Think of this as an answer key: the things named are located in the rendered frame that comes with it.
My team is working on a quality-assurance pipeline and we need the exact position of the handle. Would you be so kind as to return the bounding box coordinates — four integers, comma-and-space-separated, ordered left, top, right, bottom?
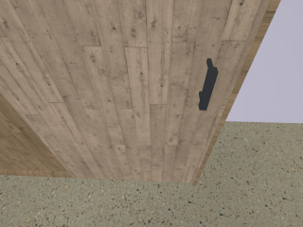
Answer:
198, 58, 219, 111

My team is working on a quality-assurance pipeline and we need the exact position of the wardrobe door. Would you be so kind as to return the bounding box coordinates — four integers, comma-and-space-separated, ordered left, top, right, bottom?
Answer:
0, 93, 67, 172
0, 0, 271, 183

